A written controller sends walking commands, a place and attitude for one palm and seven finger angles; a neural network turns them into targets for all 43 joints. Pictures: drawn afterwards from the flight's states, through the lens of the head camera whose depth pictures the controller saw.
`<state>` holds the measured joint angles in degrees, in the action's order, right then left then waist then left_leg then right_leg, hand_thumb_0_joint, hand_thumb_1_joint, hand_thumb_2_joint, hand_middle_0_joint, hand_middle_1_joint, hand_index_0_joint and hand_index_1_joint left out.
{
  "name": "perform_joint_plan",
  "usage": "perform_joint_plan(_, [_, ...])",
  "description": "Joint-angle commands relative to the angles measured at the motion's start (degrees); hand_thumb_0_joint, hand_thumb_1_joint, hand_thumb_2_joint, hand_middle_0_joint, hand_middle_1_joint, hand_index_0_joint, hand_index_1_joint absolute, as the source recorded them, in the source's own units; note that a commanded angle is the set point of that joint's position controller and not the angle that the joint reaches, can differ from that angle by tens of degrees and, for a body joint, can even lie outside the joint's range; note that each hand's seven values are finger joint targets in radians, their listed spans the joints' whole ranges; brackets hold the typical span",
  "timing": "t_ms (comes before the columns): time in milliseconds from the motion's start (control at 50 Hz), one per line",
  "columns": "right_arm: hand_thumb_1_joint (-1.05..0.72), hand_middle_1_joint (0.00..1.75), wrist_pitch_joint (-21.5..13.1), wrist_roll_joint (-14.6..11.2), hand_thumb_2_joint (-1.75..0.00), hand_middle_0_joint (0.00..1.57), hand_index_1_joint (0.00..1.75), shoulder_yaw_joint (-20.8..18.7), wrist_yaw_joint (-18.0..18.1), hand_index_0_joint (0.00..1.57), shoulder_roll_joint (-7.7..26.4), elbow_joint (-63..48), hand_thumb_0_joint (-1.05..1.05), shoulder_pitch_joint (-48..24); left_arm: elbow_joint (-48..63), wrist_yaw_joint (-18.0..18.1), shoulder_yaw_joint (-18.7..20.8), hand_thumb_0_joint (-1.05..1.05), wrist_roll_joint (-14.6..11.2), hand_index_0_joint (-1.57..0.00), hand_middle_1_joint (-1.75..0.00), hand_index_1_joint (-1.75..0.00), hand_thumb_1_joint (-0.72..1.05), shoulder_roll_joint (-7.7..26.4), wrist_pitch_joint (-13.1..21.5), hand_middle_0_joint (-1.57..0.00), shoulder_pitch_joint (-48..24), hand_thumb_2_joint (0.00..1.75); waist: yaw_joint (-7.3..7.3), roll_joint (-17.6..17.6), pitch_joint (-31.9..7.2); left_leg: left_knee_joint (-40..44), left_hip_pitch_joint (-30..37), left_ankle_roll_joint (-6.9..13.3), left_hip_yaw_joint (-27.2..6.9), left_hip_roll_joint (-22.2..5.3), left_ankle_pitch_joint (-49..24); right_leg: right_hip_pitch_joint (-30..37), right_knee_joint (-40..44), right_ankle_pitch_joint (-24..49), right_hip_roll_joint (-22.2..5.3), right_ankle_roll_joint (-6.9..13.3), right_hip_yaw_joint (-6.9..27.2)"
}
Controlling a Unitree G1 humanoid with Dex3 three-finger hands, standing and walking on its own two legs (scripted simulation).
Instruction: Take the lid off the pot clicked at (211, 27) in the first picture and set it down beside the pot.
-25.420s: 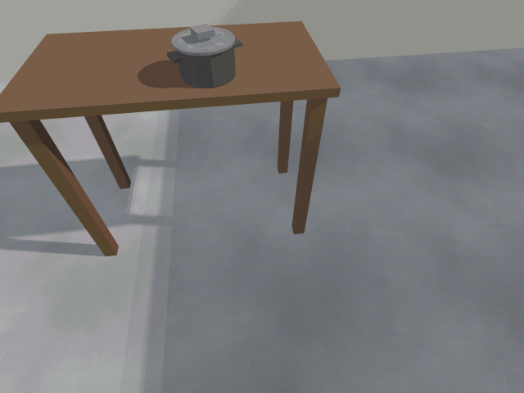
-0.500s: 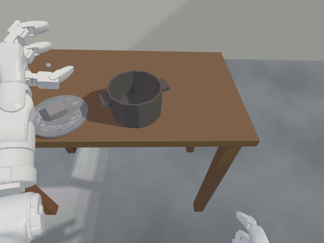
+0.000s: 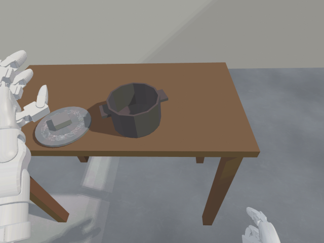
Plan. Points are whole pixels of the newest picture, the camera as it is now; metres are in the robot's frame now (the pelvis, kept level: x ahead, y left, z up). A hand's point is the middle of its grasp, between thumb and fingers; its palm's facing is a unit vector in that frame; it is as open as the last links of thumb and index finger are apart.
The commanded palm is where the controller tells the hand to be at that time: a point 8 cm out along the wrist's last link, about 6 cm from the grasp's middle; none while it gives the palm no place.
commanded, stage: draw the hand back to the body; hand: left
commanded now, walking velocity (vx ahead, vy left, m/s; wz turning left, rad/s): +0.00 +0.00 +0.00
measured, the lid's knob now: (61, 120) +0.46 +0.38 +0.03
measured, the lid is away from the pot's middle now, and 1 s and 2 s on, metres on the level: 0.24 0.24 0.24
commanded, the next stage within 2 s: step back with the hand held close in 0.98 s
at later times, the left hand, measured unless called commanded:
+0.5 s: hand (22, 137) +0.23 +0.27 +0.22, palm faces +0.46 -0.84 -0.28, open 7.5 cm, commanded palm +0.17 +0.30 +0.22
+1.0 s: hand out of the picture +0.15 +0.28 +0.21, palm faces +0.46 -0.83 -0.32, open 7.4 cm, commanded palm +0.10 +0.31 +0.22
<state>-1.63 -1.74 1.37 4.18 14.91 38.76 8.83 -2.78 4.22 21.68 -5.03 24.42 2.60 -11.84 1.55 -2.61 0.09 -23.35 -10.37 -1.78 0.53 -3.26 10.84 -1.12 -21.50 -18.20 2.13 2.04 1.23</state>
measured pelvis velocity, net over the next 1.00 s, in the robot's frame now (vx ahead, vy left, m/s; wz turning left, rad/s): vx -0.03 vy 0.03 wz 0.02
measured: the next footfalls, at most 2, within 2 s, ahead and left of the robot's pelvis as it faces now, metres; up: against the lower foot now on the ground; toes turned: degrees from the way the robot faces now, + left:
none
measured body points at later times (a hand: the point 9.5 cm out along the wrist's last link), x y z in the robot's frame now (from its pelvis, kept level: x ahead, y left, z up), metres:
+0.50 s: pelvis +0.00 +0.01 +0.00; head -0.02 -0.01 +0.45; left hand +0.20 +0.31 +0.23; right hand +0.20 -0.21 -0.08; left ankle +0.02 +0.16 -0.74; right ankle -0.07 -0.10 -0.74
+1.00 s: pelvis -0.03 +0.03 +0.00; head -0.06 +0.02 +0.45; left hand +0.12 +0.32 +0.23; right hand +0.18 -0.17 -0.07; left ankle +0.02 +0.16 -0.74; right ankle -0.07 -0.10 -0.74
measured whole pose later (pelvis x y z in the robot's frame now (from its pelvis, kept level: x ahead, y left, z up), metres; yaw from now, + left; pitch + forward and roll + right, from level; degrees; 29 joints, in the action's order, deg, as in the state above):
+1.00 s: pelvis -0.03 +0.03 +0.00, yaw +1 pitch -7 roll -1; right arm -6.7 1.0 2.0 4.1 11.6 39.1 8.5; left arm 31.1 4.4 20.1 -5.2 19.6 5.5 23.5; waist 4.4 -2.6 1.7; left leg -22.6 -7.4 -0.4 0.4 -1.6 8.6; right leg 3.4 -18.1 -14.8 0.5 -0.3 0.7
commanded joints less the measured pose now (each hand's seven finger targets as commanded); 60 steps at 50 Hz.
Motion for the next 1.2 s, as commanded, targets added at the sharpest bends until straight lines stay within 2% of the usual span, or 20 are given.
perform_joint_plan(0, [-0.9, 0.3, -3.1, 0.1, -0.9, 0.2, 0.3, -2.3, 0.8, 0.2, 5.6, -9.2, 0.0, -7.8, 15.3, 0.8, 7.6, 0.0, -0.7, -0.23, -0.36, -0.36, 0.78, 16.7, 3.5, -0.23, -13.2, 0.88, 1.12, 1.4, -11.8, -1.3, 12.7, 4.8, 4.7, 3.1, -16.3, -4.6, 3.1, 33.6, -1.6, -2.6, -1.6])
perform_joint_plan(40, [-0.9, 0.3, -3.6, 0.1, -0.9, 0.2, 0.3, -2.2, 0.6, 0.2, 5.0, -9.7, 0.0, -8.5, 19.8, 0.6, 5.3, 0.0, -0.7, -0.22, -0.33, -0.33, 0.83, 13.8, 3.9, -0.22, -12.6, 0.89, 1.02, -1.2, -13.2, -1.3, 14.3, 4.7, 4.7, 3.2, -18.0, -4.6, 2.7, 33.7, -1.4, -2.3, -2.0])
perform_joint_plan(60, [-0.9, 0.3, -3.8, 0.1, -0.9, 0.2, 0.3, -2.2, 0.5, 0.2, 5.0, -9.6, 0.0, -8.6, 20.3, 0.4, 3.9, 0.0, -0.9, -0.21, -0.32, -0.32, 0.85, 12.1, 3.9, -0.21, -11.5, 0.89, 0.71, -1.6, -11.6, -1.4, 14.4, 4.7, 4.7, 3.1, -17.4, -5.8, 3.3, 32.9, -1.2, -2.3, -1.9])
perform_joint_plan(160, [-0.9, 0.3, -4.0, 0.4, -0.9, 0.2, 0.3, -2.3, 0.6, 0.2, 4.9, -9.1, 0.0, -8.6, 21.0, 0.8, 7.1, 0.0, -1.3, -0.2, -0.3, -0.3, 0.9, 13.5, 3.6, -0.2, -5.2, 0.9, 1.4, 1.7, -9.1, -0.4, 13.5, 4.8, 4.4, 3.0, -15.5, -6.1, 4.3, 29.6, -1.0, -2.3, -2.2])
perform_joint_plan(240, [-0.9, 0.3, -4.7, 0.8, -0.9, 0.2, 0.3, -2.3, 0.6, 0.2, 4.2, -10.0, 0.0, -9.6, 29.2, 0.6, 5.2, 0.0, -1.1, -0.2, -0.3, -0.3, 0.9, 10.7, 4.5, -0.2, -1.7, 0.9, 1.73, -1.6, -12.0, -0.3, 15.8, 4.6, 4.5, 3.0, -18.9, -4.6, 3.6, 32.0, -1.2, -2.0, -2.3])
perform_joint_plan(340, [-0.9, 0.3, -4.8, 1.1, -0.9, 0.2, 0.3, -2.3, 0.6, 0.2, 4.1, -9.6, 0.0, -9.3, 29.0, 0.7, 5.8, 0.0, -1.1, -0.2, -0.3, -0.3, 0.9, 10.1, 4.0, -0.2, 4.0, 0.9, 1.73, 1.3, -8.4, 0.6, 14.5, 4.6, 4.2, 2.7, -16.4, -5.9, 4.7, 28.1, -1.0, -2.1, -2.6])
perform_joint_plan(420, [-0.9, 0.3, -5.2, 1.4, -0.9, 0.2, 0.3, -2.1, 0.7, 0.2, 3.6, -10.1, 0.0, -10.0, 33.3, 0.6, 5.4, 0.0, -1.2, -0.2, -0.3, -0.3, 0.9, 8.9, 4.8, -0.2, 9.2, 0.9, 2.19, -0.8, -8.3, 0.9, 15.2, 4.4, 3.8, 2.6, -16.1, -5.7, 5.2, 26.2, -1.1, -1.8, -2.8])
perform_joint_plan(460, [-0.9, 0.3, -5.4, 1.5, -0.9, 0.2, 0.3, -2.1, 0.4, 0.2, 3.5, -10.1, 0.0, -10.2, 35.1, 0.3, 4.2, 0.0, -1.1, -0.2, -0.3, -0.3, 0.9, 7.7, 5.0, -0.2, 11.4, 0.9, 2.03, 0.5, -7.5, 1.1, 15.1, 4.3, 3.6, 2.4, -15.4, -6.0, 5.5, 24.9, -0.9, -1.8, -2.9])
perform_joint_plan(580, [-0.9, 0.3, -6.0, 1.9, -0.9, 0.2, 0.3, -2.1, 0.4, 0.2, 3.1, -9.9, 0.0, -10.2, 39.0, 0.6, 6.0, 0.0, -1.1, -0.2, -0.3, -0.3, 0.9, 8.3, 5.5, -0.2, 17.5, 0.9, 2.31, -1.1, -5.9, 1.6, 14.5, 4.1, 3.3, 2.3, -12.7, -6.6, 6.7, 21.1, -1.2, -1.7, -2.7])
perform_joint_plan(640, [-0.9, 0.3, -6.7, 2.0, -0.9, 0.2, 0.3, -2.0, 0.2, 0.2, 2.9, -10.3, 0.0, -10.5, 42.6, 0.5, 3.8, 0.0, -0.8, -0.2, -0.3, -0.3, 0.9, 6.2, 5.8, -0.2, 20.4, 0.9, 2.13, -2.2, -5.1, 2.0, 14.5, 3.8, 3.0, 2.1, -11.6, -7.1, 7.0, 19.1, -1.2, -1.6, -2.8])
perform_joint_plan(760, [-0.9, 0.3, -7.0, 2.2, -0.9, 0.2, 0.3, -2.0, 0.2, 0.2, 2.8, -10.0, 0.0, -9.9, 43.0, 0.7, 5.5, 0.0, -1.0, -0.2, -0.3, -0.3, 0.9, 6.3, 5.7, -0.2, 28.5, 0.9, 2.41, 0.2, -2.4, 2.6, 13.0, 3.7, 2.5, 1.8, -8.8, -7.7, 8.2, 15.1, -0.9, -1.5, -3.1])
perform_joint_plan(800, [-0.9, 0.3, -7.4, 2.3, -0.9, 0.2, 0.3, -2.0, 0.3, 0.2, 2.6, -10.3, 0.0, -10.0, 45.1, 0.7, 4.9, 0.0, -0.8, -0.2, -0.3, -0.3, 0.9, 5.6, 6.2, -0.2, 29.9, 0.9, 2.39, -0.8, -2.0, 2.8, 12.9, 3.5, 2.3, 1.8, -7.8, -8.1, 8.4, 13.7, -1.1, -1.4, -3.1])
perform_joint_plan(880, [-0.9, 0.3, -8.4, 2.4, -0.9, 0.2, 0.3, -1.8, 0.5, 0.2, 2.8, -9.8, 0.0, -10.0, 47.3, 1.2, 4.2, 0.0, -0.3, -0.2, -0.3, -0.3, 0.9, 5.9, 6.5, -0.2, 26.3, 0.9, 1.86, -2.8, -1.9, 2.9, 13.2, 3.4, 1.7, 1.9, -5.6, -9.1, 9.0, 10.8, -1.0, -1.2, -3.0])
perform_joint_plan(920, [-0.9, 0.3, -8.6, 2.5, -0.9, 0.2, 0.3, -1.8, 0.7, 0.2, 2.6, -9.4, 0.0, -9.7, 45.1, 1.4, 4.2, 0.0, -0.3, -0.2, -0.3, -0.3, 0.9, 5.4, 6.3, -0.2, 27.6, 0.9, 2.05, -1.0, -0.3, 3.5, 12.7, 3.3, 1.5, 1.7, -3.8, -9.7, 9.4, 8.5, -1.0, -1.3, -3.1])
perform_joint_plan(1020, [-0.9, 0.3, -9.0, 2.5, -0.9, 0.2, 0.3, -1.7, 0.6, 0.2, 2.7, -9.7, 0.0, -10.0, 46.1, 1.1, 2.5, 0.0, -0.2, -0.2, -0.3, -0.3, 0.9, 3.8, 6.6, -0.2, 27.3, 0.9, 2.08, -1.5, -0.2, 4.5, 12.4, 3.1, 0.8, 1.8, -1.5, -9.2, 9.4, 6.3, -1.0, -1.1, -3.1])
perform_joint_plan(1060, [-0.9, 0.3, -9.4, 2.5, -0.9, 0.2, 0.3, -1.5, 0.4, 0.2, 2.6, -9.7, 0.0, -10.1, 47.4, 1.1, 2.5, 0.0, 0.0, -0.2, -0.3, -0.3, 0.9, 4.2, 6.8, -0.2, 27.3, 0.9, 2.16, -3.4, -0.5, 4.4, 12.5, 3.1, 0.7, 1.9, -1.0, -8.9, 9.3, 6.0, -0.8, -1.0, -2.9])
perform_joint_plan(1080, [-0.9, 0.3, -7.9, 2.0, -0.9, 0.2, 0.3, -2.2, 0.1, 0.2, 5.6, -12.3, 0.0, -10.1, 53.5, 2.2, 12.9, 0.0, 0.9, -0.2, -0.3, -0.3, 0.9, 16.3, 9.4, -0.2, 19.2, 0.9, 0.52, -2.5, 2.8, 0.9, 6.2, 4.4, -0.4, 1.4, 3.8, -14.8, 11.4, 6.5, -3.8, -1.3, 2.4])
perform_joint_plan(1100, [-0.9, 0.3, -6.8, 2.3, -0.9, 0.2, 0.3, -2.2, 0.2, 0.2, 4.1, -11.3, 0.0, -8.8, 47.3, 1.8, 8.7, 0.0, 0.8, -0.2, -0.3, -0.3, 0.9, 9.9, 9.7, -0.2, 26.7, 0.9, -0.05, 1.9, 2.3, -1.9, 4.7, 4.6, -1.2, 2.1, 3.8, -15.0, 11.5, 5.8, -5.5, -0.9, 2.5])
perform_joint_plan(1140, [-0.9, 0.3, -5.3, 1.9, -0.9, 0.2, 0.3, -2.7, -0.5, 0.2, 3.9, -12.3, 0.0, -7.4, 45.4, 1.2, 5.4, 0.0, 1.0, -0.2, -0.3, -0.3, 0.9, 6.5, 8.5, -0.2, 33.4, 0.9, -0.62, 6.8, 1.8, -5.7, 5.2, 4.3, -1.2, 2.0, 0.7, -17.4, 11.3, 7.4, -7.6, -0.4, 3.4])
perform_joint_plan(1180, [-0.9, 0.3, -4.5, 1.8, -0.9, 0.2, 0.3, -3.3, -0.7, 0.2, 4.4, -13.0, 0.0, -6.6, 46.3, 1.0, 5.4, 0.0, 0.9, -0.2, -0.3, -0.3, 0.9, 6.4, 9.1, -0.2, 36.0, 0.9, -1.19, 3.7, -0.6, -5.0, 5.6, 4.2, -1.1, 1.0, -3.4, -16.5, 8.3, 12.3, -7.6, -0.5, 1.7])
